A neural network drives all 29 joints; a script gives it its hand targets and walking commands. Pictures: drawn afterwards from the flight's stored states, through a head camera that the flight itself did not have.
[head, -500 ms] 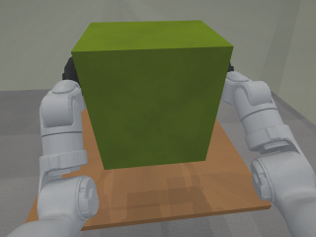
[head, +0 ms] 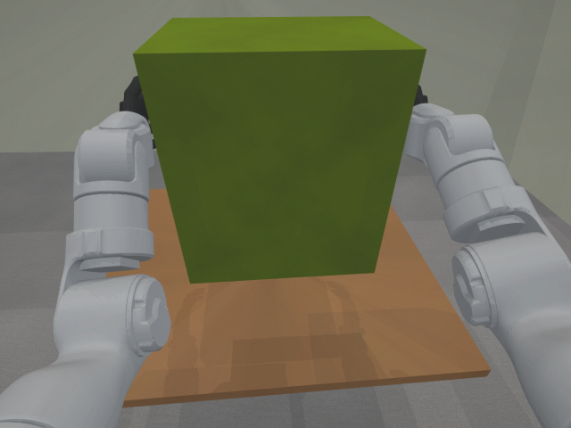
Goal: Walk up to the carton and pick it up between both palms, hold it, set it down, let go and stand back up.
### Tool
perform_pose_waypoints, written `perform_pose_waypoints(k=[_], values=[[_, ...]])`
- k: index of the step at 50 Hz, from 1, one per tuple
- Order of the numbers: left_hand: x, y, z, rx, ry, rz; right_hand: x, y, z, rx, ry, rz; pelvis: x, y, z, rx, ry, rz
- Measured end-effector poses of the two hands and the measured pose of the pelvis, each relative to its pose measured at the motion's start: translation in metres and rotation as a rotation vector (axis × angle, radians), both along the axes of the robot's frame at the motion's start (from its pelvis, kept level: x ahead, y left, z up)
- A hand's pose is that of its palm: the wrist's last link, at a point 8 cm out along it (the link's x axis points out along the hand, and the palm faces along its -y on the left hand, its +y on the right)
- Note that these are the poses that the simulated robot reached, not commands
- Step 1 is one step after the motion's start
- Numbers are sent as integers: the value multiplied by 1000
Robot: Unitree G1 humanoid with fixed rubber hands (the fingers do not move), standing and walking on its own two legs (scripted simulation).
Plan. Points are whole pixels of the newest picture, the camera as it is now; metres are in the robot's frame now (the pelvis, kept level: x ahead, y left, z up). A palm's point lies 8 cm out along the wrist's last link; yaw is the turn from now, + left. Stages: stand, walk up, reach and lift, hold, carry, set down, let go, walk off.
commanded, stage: hold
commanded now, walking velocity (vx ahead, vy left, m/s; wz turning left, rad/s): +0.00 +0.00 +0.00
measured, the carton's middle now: (278, 151) +0.38 +0.01 +0.27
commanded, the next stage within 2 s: none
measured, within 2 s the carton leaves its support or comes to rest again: neither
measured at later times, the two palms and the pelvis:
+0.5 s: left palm (145, 152) +0.37 +0.18 +0.28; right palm (412, 146) +0.37 -0.17 +0.28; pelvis +0.00 +0.00 +0.00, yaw +0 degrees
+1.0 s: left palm (136, 140) +0.37 +0.19 +0.29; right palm (408, 131) +0.38 -0.16 +0.30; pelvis +0.00 +0.00 +0.00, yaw +1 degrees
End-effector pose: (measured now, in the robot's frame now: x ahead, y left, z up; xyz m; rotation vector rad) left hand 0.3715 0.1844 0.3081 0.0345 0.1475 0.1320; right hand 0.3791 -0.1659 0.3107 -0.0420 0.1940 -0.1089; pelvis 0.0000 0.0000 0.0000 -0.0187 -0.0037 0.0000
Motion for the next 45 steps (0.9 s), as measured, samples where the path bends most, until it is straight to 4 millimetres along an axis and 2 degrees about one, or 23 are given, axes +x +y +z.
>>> perform_pose_waypoints(k=[7,13,18,24,33,45], values=[[0,5,-13,-2,-11,14,5,5,-11,8,-9,14,9,3,0,-4,-17,9],[-6,4,-20,-10,-26,22,1,4,-19,18,-23,18,11,4,0,-7,-31,13],[-12,0,-21,-17,-37,21,-6,0,-21,23,-33,15,9,4,0,-6,-44,11],[-2,-5,-30,-30,26,-13,-7,-5,-30,14,29,-19,-1,1,0,0,-45,-3],[-3,-3,-12,-32,-28,0,-5,-3,-14,14,-24,-8,-6,1,0,-2,1,-11],[1,4,-21,-15,-1,-2,1,4,-17,13,1,-5,-1,2,0,-3,-7,5]])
